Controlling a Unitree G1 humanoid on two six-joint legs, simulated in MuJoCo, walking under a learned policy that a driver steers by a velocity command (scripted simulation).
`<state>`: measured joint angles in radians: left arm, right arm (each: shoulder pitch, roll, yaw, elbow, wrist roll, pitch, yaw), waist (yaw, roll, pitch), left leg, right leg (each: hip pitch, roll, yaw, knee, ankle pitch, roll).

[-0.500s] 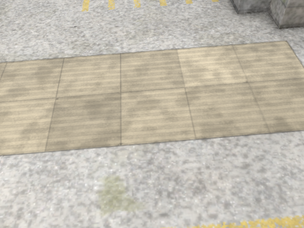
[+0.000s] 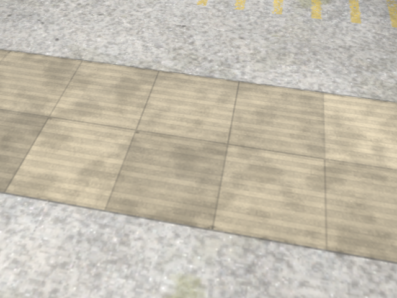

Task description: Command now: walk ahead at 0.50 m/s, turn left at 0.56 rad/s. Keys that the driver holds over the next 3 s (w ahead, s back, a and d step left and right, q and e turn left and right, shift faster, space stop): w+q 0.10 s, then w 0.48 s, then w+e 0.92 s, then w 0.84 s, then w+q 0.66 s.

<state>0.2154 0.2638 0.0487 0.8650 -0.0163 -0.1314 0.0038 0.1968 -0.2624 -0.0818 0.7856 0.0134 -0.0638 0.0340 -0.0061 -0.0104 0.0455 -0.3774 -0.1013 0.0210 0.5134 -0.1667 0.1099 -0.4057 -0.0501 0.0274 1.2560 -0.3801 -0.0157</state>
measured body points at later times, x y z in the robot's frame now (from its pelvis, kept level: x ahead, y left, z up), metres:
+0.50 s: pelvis +0.29 -0.04 +0.00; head +0.31 -0.05 +0.45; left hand +0.40 +0.24 -0.09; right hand +0.39 -0.30 -0.12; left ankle +0.16 +0.06 -0.64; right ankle +0.36 -0.13 -0.73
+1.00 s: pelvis +0.54 +0.04 +0.01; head +0.56 +0.05 +0.46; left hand +0.58 +0.32 -0.13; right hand +0.71 -0.22 -0.08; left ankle +0.58 +0.15 -0.73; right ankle +0.44 -0.11 -0.64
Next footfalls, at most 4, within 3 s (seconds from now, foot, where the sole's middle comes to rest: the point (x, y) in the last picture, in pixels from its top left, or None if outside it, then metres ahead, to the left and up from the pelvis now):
0.38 right None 0.40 -0.12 -0.77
0.88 left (160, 247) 0.62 0.15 -0.77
1.38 right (243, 189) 0.86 -0.15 -0.77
1.92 left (216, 120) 1.21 -0.06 -0.77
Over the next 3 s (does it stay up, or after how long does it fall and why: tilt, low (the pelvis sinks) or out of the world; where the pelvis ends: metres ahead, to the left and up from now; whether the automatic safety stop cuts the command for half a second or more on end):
stays up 1.57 -0.28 -0.02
